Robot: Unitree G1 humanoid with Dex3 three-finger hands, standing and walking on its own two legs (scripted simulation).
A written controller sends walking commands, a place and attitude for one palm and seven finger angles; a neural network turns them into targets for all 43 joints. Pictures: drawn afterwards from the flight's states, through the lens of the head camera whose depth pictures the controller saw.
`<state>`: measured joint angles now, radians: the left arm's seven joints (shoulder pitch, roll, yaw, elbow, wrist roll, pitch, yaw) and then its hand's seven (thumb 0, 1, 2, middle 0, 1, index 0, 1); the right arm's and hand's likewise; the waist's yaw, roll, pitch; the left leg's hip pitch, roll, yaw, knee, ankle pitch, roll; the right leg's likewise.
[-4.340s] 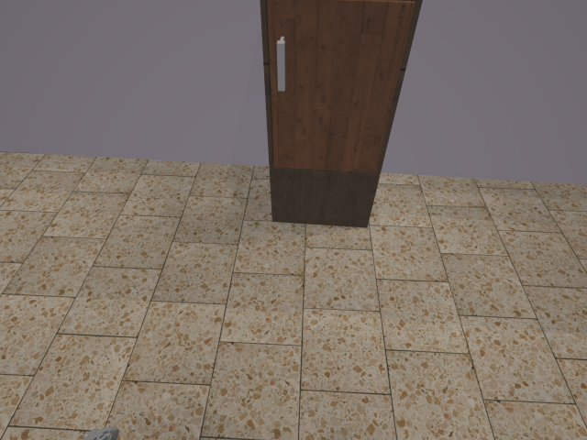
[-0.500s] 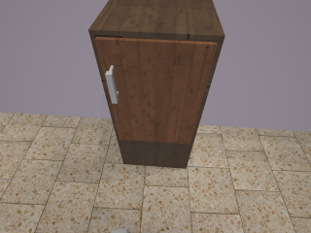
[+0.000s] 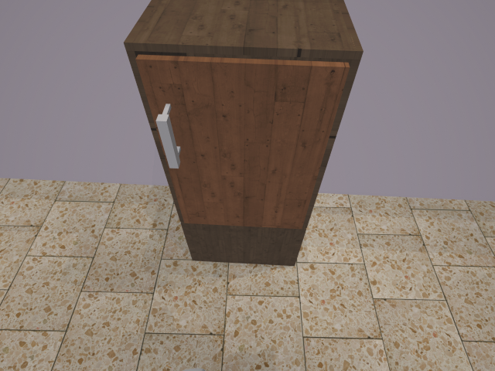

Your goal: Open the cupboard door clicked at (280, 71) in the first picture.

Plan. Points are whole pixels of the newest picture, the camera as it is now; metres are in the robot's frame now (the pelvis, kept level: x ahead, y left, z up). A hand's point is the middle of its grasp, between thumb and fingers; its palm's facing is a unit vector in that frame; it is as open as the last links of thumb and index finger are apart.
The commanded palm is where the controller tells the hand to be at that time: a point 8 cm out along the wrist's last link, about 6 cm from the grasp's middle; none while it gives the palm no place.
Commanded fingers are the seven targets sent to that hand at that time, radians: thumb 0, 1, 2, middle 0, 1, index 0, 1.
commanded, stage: come to a stop and stand still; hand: left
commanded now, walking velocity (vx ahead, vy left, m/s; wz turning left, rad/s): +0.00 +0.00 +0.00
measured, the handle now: (171, 137) +0.57 +0.22 +0.01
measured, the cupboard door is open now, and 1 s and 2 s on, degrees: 0 0 0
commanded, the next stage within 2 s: look again from close up in 0.44 s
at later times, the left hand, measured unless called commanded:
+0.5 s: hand out of the picture +0.00 +0.14 -0.17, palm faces +0.06 -0.98 -0.19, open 7.3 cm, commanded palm none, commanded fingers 0.00 0.90 0.90 -0.20 -0.30 -0.20 -0.30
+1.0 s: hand out of the picture -0.01 +0.15 -0.17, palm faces +0.04 -0.98 -0.20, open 7.4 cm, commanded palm none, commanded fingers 0.00 0.90 0.90 -0.20 -0.30 -0.20 -0.30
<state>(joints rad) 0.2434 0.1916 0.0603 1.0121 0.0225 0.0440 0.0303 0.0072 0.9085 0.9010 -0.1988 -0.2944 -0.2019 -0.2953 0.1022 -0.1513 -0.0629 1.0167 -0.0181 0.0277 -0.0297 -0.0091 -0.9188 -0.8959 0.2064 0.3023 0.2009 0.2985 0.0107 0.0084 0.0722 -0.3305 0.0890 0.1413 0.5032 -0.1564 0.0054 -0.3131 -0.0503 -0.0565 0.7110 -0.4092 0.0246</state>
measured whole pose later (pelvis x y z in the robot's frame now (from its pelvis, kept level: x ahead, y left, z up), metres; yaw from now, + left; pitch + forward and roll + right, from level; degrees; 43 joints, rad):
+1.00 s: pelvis -0.01 -0.02 +0.01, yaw +1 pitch -1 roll +1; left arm 0.29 0.14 -0.01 1.11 0.01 -0.01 0.03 0.01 0.91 0.90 -0.20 -0.29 -0.20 -0.30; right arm 0.32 -0.15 0.01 1.09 -0.01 -0.02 -0.02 0.01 -0.92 -0.90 0.20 0.30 0.20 0.30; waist 0.00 0.02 0.01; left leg -0.18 0.01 0.05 0.45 -0.26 0.00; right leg -0.24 -0.04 -0.07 0.49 -0.24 0.00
